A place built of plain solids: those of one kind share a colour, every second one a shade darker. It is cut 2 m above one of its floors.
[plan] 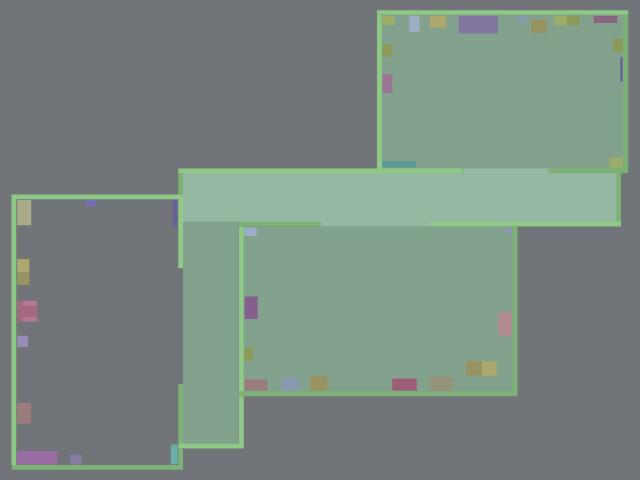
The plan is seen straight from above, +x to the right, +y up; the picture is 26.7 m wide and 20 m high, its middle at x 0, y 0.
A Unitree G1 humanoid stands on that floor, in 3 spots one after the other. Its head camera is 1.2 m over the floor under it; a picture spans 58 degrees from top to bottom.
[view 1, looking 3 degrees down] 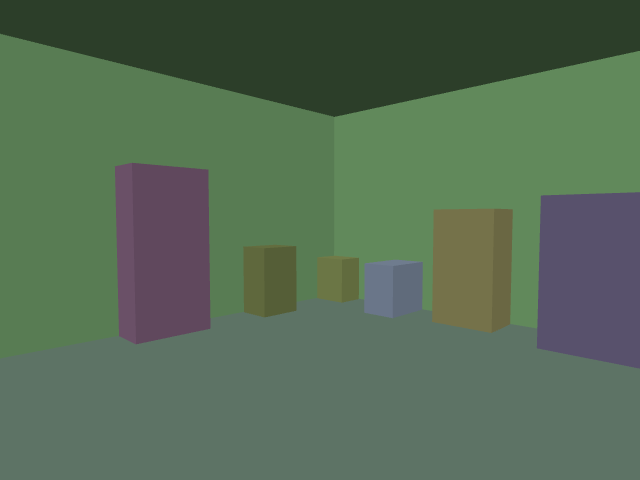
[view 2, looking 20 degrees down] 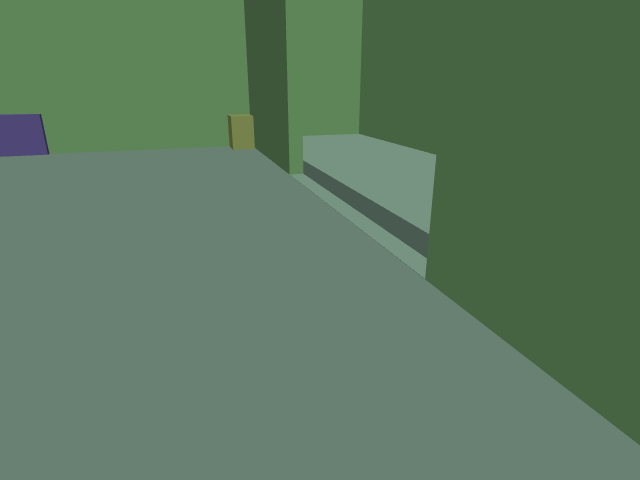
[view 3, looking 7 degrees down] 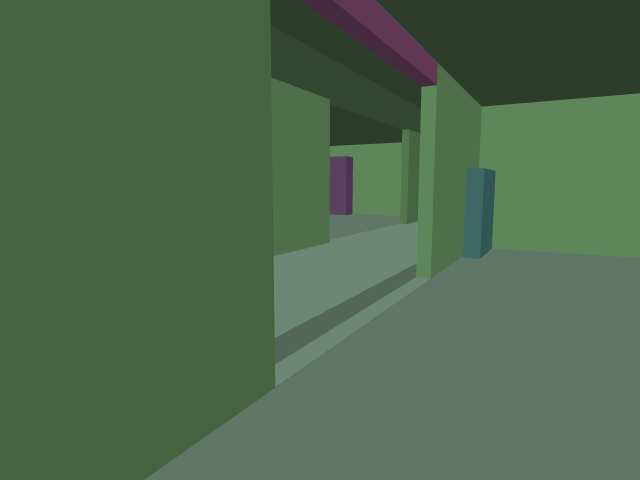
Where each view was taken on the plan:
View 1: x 7.05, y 4.42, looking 134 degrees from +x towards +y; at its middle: wall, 6.46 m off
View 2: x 3.73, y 4.42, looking -18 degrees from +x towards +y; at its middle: floor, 3.51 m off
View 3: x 11.56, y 4.42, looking -151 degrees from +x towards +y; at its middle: wall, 7.62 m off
